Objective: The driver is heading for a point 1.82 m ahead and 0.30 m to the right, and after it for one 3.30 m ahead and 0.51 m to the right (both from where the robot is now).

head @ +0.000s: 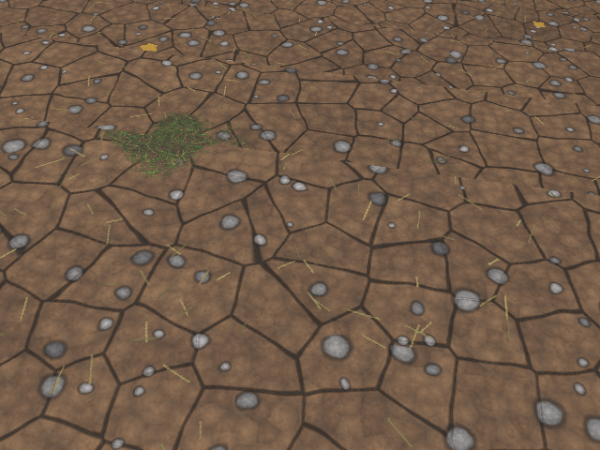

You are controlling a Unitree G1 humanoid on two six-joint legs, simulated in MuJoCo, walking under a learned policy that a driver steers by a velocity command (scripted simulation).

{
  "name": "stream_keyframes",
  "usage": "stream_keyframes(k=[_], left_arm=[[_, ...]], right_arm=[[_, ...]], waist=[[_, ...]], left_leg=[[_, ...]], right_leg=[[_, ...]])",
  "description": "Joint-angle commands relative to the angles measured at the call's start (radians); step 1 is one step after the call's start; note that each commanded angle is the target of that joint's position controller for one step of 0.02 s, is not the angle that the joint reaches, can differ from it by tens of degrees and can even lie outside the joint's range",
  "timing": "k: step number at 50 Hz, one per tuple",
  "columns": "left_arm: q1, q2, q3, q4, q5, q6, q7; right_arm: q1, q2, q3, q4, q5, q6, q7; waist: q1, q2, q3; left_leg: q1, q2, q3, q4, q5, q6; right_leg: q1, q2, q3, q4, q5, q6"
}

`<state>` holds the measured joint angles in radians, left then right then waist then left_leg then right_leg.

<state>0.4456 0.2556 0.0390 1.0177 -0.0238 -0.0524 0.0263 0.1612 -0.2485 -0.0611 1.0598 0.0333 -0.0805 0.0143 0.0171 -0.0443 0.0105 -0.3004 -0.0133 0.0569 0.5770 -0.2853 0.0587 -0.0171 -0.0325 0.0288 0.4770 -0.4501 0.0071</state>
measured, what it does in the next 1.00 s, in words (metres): walks ahead: right foot, then left foot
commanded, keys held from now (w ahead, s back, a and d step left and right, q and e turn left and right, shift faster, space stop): w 0.48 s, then no key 0.52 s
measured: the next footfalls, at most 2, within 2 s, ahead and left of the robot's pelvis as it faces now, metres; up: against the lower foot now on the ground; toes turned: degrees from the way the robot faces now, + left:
right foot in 0.50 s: +0.44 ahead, -0.13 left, +0.00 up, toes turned -3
left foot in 0.92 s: +0.51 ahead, +0.10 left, +0.00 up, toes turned +1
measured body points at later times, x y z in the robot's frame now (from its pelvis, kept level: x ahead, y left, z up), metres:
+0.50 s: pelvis +0.24 -0.02 -0.01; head +0.28 -0.02 +0.44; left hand +0.48 +0.20 -0.09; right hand +0.15 -0.28 -0.15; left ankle +0.03 +0.10 -0.72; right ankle +0.39 -0.12 -0.73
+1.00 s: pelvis +0.42 -0.03 +0.01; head +0.43 -0.02 +0.46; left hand +0.50 +0.22 -0.13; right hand +0.53 -0.29 -0.11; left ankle +0.47 +0.10 -0.73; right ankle +0.40 -0.13 -0.73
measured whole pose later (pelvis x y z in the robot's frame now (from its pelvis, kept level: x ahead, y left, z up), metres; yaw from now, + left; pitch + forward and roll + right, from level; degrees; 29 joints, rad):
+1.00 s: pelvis +0.42 -0.03 +0.01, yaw +0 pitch +1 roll -2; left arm 0.17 0.24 0.02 0.98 0.01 -0.05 0.00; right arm 0.15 -0.24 -0.05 0.95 -0.01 -0.01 -0.03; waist 0.02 0.00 0.00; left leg -0.34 0.05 -0.02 0.50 -0.18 -0.02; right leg -0.19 0.04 -0.07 0.45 -0.27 -0.04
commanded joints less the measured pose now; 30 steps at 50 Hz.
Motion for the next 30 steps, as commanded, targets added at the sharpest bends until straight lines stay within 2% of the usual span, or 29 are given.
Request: stream_keyframes(k=[1, 2, 3, 4, 5, 6, 7, 9, 11, 14, 18, 21, 23, 24, 25, 26, 27, 28, 29, 30], left_arm=[[-0.115, 0.067, 0.004, -0.124, 0.008, -0.032, -0.006], [-0.127, 0.047, 0.0, -0.144, -0.005, -0.05, -0.003], [-0.141, 0.086, 0.013, -0.151, -0.036, -0.061, -0.009], [-0.151, 0.098, 0.016, -0.148, -0.039, -0.067, -0.017], [-0.163, 0.1, 0.023, -0.146, -0.027, -0.07, -0.018], [-0.172, 0.106, 0.032, -0.146, -0.013, -0.066, -0.019], [-0.163, 0.101, 0.036, -0.143, -0.006, -0.059, -0.024], [-0.184, 0.075, 0.035, -0.151, 0.002, -0.048, -0.032], [-0.268, 0.063, 0.031, -0.189, 0.005, -0.041, -0.03], [-0.405, 0.041, 0.017, -0.241, 0.003, -0.045, -0.035], [-0.526, 0.04, 0.007, -0.284, -0.005, -0.052, -0.055], [-0.543, 0.067, 0.013, -0.307, -0.007, -0.059, -0.073], [-0.448, 0.116, 0.034, -0.291, -0.006, -0.059, -0.074], [-0.304, 0.151, 0.056, -0.251, -0.007, -0.056, -0.069], [-0.133, 0.194, 0.074, -0.206, 0.002, -0.051, -0.059], [-0.012, 0.294, 0.096, -0.177, 0.042, -0.05, -0.056], [-0.013, 0.235, 0.075, -0.17, 0.039, -0.046, -0.059], [-0.111, 0.183, 0.055, -0.181, 0.028, -0.049, -0.061], [-0.212, 0.143, 0.041, -0.199, 0.025, -0.051, -0.061], [-0.273, 0.108, 0.03, -0.199, 0.025, -0.056, -0.066]], right_arm=[[0.362, -0.252, -0.075, 0.055, 0.001, -0.015, -0.005], [0.385, -0.209, -0.049, 0.061, -0.017, -0.025, 0.006], [0.274, -0.151, -0.026, 0.032, -0.023, -0.036, 0.006], [0.183, -0.112, -0.012, -0.003, -0.023, -0.041, 0.01], [0.135, -0.1, -0.003, -0.022, -0.025, -0.04, 0.013], [0.122, -0.087, 0.005, -0.03, -0.029, -0.038, 0.014], [0.134, -0.075, 0.011, -0.028, -0.032, -0.032, 0.012], [0.186, -0.095, 0.012, -0.017, -0.032, -0.025, 0.0], [0.211, -0.123, 0.011, -0.017, -0.035, -0.021, -0.013], [0.225, -0.138, 0.011, -0.031, -0.036, -0.012, -0.026], [0.301, -0.142, 0.007, -0.019, -0.021, -0.007, -0.03], [0.302, -0.151, -0.003, -0.02, -0.016, 0.003, -0.032], [0.274, -0.18, -0.014, -0.035, -0.024, 0.013, -0.031], [0.257, -0.178, -0.013, -0.042, -0.031, 0.023, -0.031], [0.254, -0.157, -0.002, -0.057, -0.039, 0.029, -0.032], [0.392, -0.028, 0.033, -0.072, -0.039, 0.016, -0.022], [0.406, -0.022, 0.041, -0.044, -0.028, -0.01, -0.017], [0.312, -0.124, 0.011, -0.074, -0.001, -0.025, -0.014], [0.24, -0.138, 0.009, -0.096, 0.006, -0.029, -0.02], [0.203, -0.128, 0.005, -0.098, -0.006, -0.023, -0.03]], waist=[[-0.184, 0.271, -0.054], [-0.17, 0.302, -0.102], [-0.113, 0.2, -0.002], [-0.08, 0.147, 0.049], [-0.059, 0.111, 0.081], [-0.045, 0.106, 0.09], [-0.036, 0.119, 0.081], [-0.038, 0.11, 0.08], [-0.05, 0.091, 0.097], [-0.078, 0.099, 0.118], [-0.106, 0.102, 0.145], [-0.072, 0.111, 0.127], [-0.002, 0.149, 0.035], [0.077, 0.157, -0.059], [0.151, 0.142, -0.169], [0.099, -0.088, -0.357], [0.094, -0.176, -0.464], [0.078, -0.123, -0.311], [0.043, -0.055, -0.19], [0.01, 0.02, -0.112]], left_leg=[[0.538, 0.248, -0.486, -0.259, -0.102, 0.16], [0.557, 0.385, -0.808, -0.407, -0.162, 0.245], [0.472, 0.395, -0.724, -0.398, -0.212, 0.225], [0.394, 0.347, -0.587, -0.409, -0.2, 0.185], [0.339, 0.31, -0.487, -0.428, -0.132, 0.157], [0.295, 0.268, -0.391, -0.442, -0.033, 0.13], [0.272, 0.234, -0.322, -0.452, 0.041, 0.116], [0.266, 0.215, -0.249, -0.466, 0.185, 0.128], [0.262, 0.217, -0.214, -0.482, 0.276, 0.143], [0.227, 0.192, -0.151, -0.502, 0.299, 0.133], [0.275, 0.221, -0.123, -0.503, 0.299, 0.131], [0.391, 0.267, -0.112, -0.432, 0.42, 0.11], [0.435, 0.272, -0.096, -0.294, 0.745, 0.088], [0.413, 0.24, -0.068, -0.118, 0.893, 0.068], [0.265, 0.19, -0.045, 0.129, 0.813, 0.029], [-0.142, 0.026, -0.015, 0.555, 0.377, -0.044], [-0.247, -0.08, -0.168, 0.761, -0.296, -0.055], [-0.307, -0.019, -0.213, 0.842, -0.284, -0.042], [-0.306, 0.037, -0.165, 0.807, -0.219, -0.038], [-0.274, 0.079, -0.137, 0.734, -0.168, -0.044]], right_leg=[[-0.559, 0.053, -0.066, 0.435, 0.274, -0.021], [-0.666, 0.099, 0.05, 0.674, -0.103, -0.018], [-0.748, 0.028, 0.105, 0.783, -0.063, -0.053], [-0.749, -0.028, 0.091, 0.779, 0.041, -0.08], [-0.743, -0.065, 0.069, 0.732, 0.128, -0.089], [-0.707, -0.095, 0.055, 0.679, 0.189, -0.086], [-0.669, -0.106, 0.038, 0.648, 0.229, -0.077], [-0.68, -0.112, 0.002, 0.6, 0.28, -0.045], [-0.725, -0.113, -0.013, 0.501, 0.334, -0.012], [-0.691, -0.087, -0.042, 0.272, 0.456, 0.005], [-0.645, -0.048, -0.062, 0.109, 0.526, -0.013], [-0.628, -0.034, -0.046, 0.047, 0.472, -0.057], [-0.469, 0.019, -0.076, 0.055, 0.405, -0.093], [-0.286, 0.055, -0.102, 0.057, 0.39, -0.121], [-0.014, 0.001, -0.044, 0.077, 0.436, -0.159], [0.412, -0.283, 0.398, 0.059, 0.407, -0.324], [0.447, -0.395, 0.708, -0.124, 0.515, -0.379], [0.3, -0.355, 0.552, -0.124, 0.616, -0.324], [0.127, -0.32, 0.37, -0.125, 0.757, -0.292], [-0.019, -0.268, 0.243, -0.149, 0.859, -0.267]])
Velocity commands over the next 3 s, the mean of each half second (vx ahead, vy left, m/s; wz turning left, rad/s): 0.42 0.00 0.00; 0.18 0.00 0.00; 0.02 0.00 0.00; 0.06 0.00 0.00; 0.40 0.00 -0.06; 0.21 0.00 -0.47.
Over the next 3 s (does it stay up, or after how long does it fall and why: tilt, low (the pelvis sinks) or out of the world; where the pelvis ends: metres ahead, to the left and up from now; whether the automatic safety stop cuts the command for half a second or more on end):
stays up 0.85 -0.01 0.01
